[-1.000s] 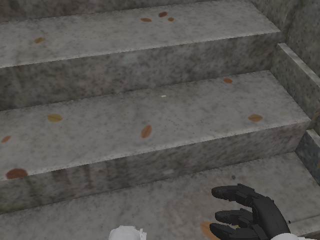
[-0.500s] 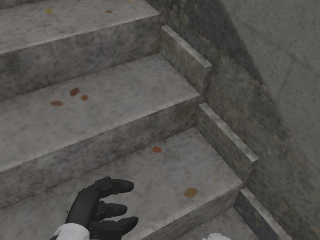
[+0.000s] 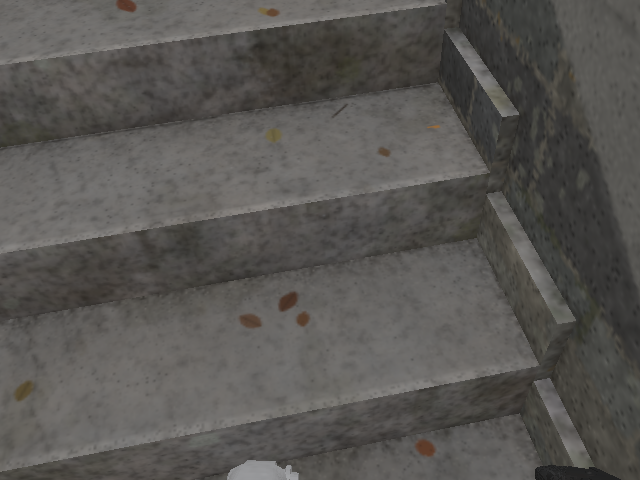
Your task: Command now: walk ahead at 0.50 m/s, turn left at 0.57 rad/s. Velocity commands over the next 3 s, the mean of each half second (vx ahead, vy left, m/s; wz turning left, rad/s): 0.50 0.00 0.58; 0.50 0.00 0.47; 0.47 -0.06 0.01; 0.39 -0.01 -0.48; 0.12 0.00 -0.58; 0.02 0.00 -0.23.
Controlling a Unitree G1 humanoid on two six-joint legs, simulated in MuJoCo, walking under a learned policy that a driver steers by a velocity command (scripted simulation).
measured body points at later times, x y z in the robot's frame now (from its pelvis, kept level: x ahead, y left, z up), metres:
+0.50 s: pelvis +0.28 +0.12 +0.12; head +0.28 +0.12 +0.57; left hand +0.34 +0.39 +0.00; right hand +0.32 -0.12 -0.03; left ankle +0.26 +0.18 -0.56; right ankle +0.28 -0.05 -0.33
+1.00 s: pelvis +0.55 +0.19 +0.32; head +0.55 +0.18 +0.77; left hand +0.39 +0.35 +0.17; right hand +0.80 +0.05 +0.19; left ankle +0.48 +0.31 -0.18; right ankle +0.60 +0.09 -0.39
